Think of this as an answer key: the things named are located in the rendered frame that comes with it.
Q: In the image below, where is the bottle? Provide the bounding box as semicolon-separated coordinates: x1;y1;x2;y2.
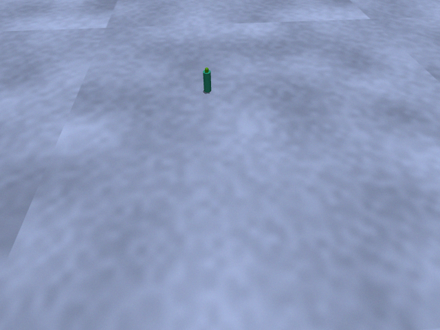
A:
203;68;211;93

